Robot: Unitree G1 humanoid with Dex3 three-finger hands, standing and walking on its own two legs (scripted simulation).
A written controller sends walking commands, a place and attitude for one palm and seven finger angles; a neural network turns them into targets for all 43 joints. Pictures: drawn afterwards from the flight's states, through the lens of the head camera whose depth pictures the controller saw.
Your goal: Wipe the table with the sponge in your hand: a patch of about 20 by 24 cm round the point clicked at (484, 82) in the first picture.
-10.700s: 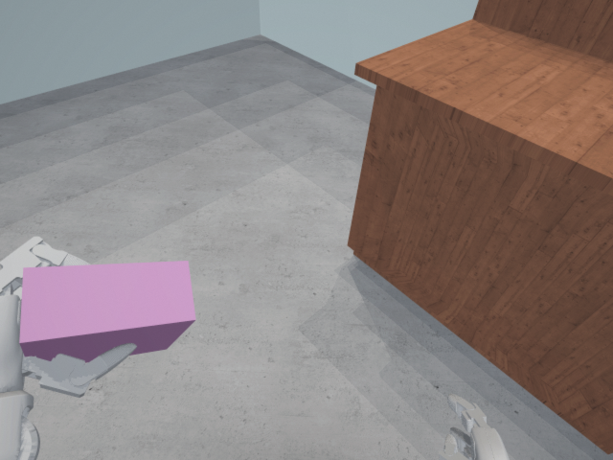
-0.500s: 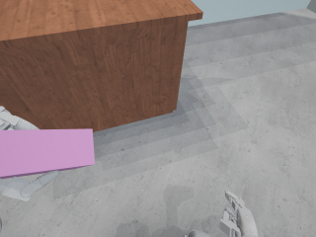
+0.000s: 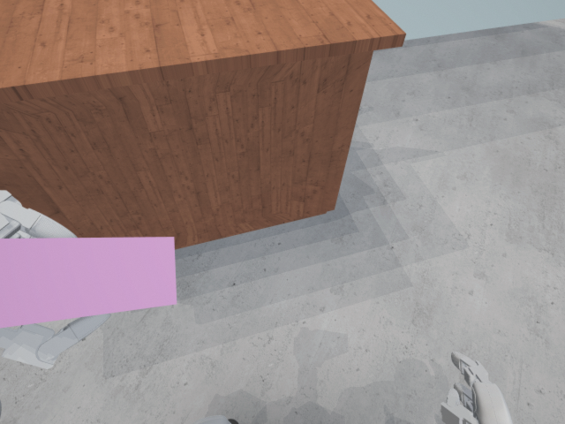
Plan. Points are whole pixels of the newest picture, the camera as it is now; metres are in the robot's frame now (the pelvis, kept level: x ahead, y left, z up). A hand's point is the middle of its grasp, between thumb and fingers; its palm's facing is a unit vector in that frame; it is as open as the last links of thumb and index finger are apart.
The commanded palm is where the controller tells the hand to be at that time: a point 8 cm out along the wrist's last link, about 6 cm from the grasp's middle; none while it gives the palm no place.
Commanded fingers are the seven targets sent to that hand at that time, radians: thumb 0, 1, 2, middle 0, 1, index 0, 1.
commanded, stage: take the last steps up to it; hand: left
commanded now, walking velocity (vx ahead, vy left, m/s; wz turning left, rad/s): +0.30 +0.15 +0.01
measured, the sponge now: (107, 278) +0.23 +0.19 +0.16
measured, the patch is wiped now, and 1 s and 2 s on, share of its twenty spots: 0.00 0.00 0.00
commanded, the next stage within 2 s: none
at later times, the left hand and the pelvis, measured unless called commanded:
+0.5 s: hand (31, 210) +0.30 +0.29 +0.17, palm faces +0.42 -0.76 -0.49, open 10.1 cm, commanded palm +0.24 +0.32 +0.19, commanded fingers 0.00 0.10 1.30 -1.20 -1.60 -1.20 -1.60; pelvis +0.09 +0.04 +0.01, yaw +1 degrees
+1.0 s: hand out of the picture +0.39 +0.37 +0.19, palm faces +0.36 -0.82 -0.45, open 10.1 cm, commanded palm +0.33 +0.42 +0.19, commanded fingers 0.00 0.10 1.30 -1.20 -1.60 -1.20 -1.60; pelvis +0.17 +0.14 +0.01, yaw +0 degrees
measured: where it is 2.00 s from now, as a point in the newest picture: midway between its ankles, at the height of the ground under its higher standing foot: (194, 387)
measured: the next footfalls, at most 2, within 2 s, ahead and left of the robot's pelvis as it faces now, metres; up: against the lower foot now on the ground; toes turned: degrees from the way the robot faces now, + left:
right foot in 0.30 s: +0.13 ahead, -0.06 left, +0.00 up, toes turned -11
left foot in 0.72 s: +0.24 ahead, +0.24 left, +0.00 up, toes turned +10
